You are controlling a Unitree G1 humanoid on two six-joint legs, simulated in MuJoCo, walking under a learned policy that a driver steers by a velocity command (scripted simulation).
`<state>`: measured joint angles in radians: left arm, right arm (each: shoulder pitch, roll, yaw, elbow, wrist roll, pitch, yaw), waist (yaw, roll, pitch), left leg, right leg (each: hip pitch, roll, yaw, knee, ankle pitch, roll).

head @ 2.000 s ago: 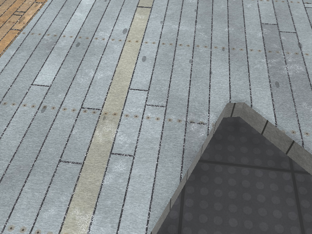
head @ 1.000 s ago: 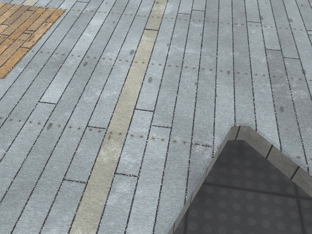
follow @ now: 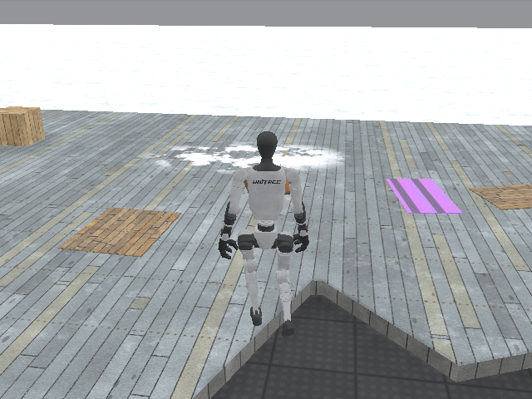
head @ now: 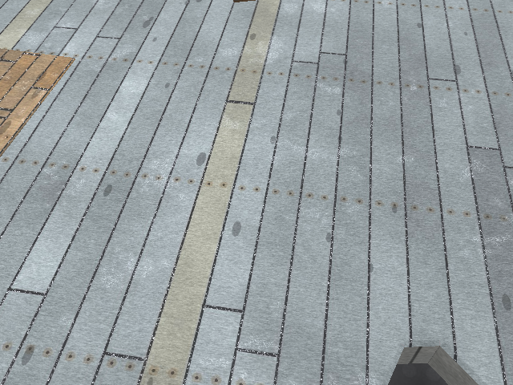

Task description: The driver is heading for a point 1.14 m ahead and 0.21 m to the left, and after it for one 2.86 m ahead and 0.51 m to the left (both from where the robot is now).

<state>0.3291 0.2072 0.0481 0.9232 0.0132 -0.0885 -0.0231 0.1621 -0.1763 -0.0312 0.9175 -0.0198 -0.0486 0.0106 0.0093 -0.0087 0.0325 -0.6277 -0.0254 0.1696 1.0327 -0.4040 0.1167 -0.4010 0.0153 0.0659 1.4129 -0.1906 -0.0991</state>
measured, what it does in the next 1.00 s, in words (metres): climbs, turning left: right foot, then left foot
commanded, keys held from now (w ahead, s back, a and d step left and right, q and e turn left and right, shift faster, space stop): w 0.28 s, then w+q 0.08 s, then q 0.60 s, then w+q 0.02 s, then w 0.02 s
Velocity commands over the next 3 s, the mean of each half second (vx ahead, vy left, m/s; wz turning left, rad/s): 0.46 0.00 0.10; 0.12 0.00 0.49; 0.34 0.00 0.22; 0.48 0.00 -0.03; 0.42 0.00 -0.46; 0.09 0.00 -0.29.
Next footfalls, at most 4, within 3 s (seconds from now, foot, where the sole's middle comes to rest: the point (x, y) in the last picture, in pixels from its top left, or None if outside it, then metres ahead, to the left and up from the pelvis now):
0.42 right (311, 382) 0.46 -0.09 -0.70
0.98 left None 0.46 0.12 -0.70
1.46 right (279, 306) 0.66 -0.01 -0.70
1.94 left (166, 237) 0.88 0.31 -0.70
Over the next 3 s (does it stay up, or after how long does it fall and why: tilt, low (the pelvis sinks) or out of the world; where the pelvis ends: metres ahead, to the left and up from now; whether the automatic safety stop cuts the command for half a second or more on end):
stays up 1.09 0.29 0.08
